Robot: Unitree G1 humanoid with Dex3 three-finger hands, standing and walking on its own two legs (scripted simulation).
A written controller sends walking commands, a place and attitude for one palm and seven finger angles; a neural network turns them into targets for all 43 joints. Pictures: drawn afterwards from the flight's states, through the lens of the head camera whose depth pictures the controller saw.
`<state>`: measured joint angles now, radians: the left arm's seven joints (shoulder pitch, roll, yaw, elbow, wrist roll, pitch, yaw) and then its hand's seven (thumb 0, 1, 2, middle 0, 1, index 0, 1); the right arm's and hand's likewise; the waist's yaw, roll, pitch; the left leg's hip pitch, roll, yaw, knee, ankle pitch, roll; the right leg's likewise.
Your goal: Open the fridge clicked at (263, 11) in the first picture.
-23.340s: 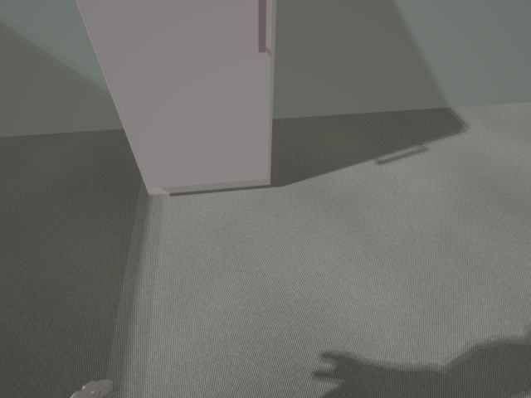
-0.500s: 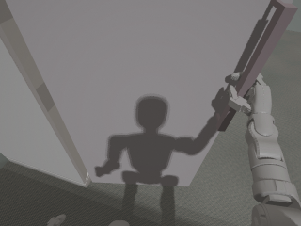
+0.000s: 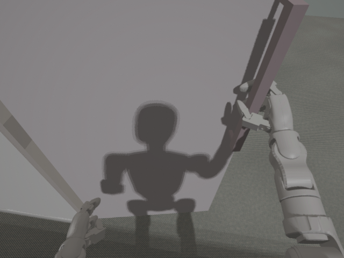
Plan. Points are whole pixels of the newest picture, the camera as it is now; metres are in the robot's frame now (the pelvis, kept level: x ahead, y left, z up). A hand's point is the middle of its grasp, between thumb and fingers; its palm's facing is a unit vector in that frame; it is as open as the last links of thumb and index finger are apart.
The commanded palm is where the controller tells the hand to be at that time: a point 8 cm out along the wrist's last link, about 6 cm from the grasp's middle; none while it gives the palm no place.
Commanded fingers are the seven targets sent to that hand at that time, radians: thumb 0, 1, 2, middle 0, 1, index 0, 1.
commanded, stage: loosen the grip on the handle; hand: right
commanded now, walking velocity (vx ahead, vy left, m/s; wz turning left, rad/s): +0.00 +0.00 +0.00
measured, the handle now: (252, 91) +0.43 -0.16 +0.18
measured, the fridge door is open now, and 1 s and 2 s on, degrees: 78 76 76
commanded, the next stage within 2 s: slip the hand off the handle in 0.52 s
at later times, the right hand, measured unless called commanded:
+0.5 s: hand (247, 118) +0.39 -0.16 +0.13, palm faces +0.12 +0.98 -0.16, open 14.1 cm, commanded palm +0.36 -0.20 +0.14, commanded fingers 0.00 0.55 -0.20 0.25 1.15 0.25 1.15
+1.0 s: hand (269, 117) +0.40 -0.21 +0.13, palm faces +0.14 +0.98 -0.16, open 14.7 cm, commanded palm +0.37 -0.26 +0.14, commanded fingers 0.00 0.55 -0.20 0.25 1.15 0.25 1.15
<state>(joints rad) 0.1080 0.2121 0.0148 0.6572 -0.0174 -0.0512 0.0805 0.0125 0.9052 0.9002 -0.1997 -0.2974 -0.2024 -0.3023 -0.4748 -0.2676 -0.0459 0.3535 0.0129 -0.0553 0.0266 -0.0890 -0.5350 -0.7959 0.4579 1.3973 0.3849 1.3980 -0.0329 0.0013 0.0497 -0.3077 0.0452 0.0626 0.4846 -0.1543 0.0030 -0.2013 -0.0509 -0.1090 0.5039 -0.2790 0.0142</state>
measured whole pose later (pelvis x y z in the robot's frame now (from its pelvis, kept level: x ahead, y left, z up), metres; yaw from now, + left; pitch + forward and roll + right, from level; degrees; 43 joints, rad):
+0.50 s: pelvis +0.00 +0.02 +0.00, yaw +1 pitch +3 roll -1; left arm 0.30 0.27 0.02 0.72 -0.04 -0.15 0.04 0.02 0.91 0.90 -0.20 -0.30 -0.20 -0.30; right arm -0.41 -0.30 -0.19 0.49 0.10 -0.26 0.03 -0.01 0.51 -0.23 0.39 1.28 0.29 1.22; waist 0.03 0.00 0.00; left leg -0.41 0.02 0.07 0.53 -0.17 0.03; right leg -0.29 -0.07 -0.09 0.53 -0.28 0.03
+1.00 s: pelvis +0.01 -0.01 -0.01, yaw -1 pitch +5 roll +0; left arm 0.26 0.24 -0.02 0.66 -0.04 -0.13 0.04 0.01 0.90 0.90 -0.20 -0.30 -0.20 -0.30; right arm -0.47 -0.33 -0.21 0.59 0.09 -0.28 0.09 -0.02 0.55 -0.20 0.29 1.17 0.26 1.15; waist 0.00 0.00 -0.05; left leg -0.45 0.06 0.07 0.60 -0.22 -0.01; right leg -0.35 -0.03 -0.08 0.62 -0.34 0.00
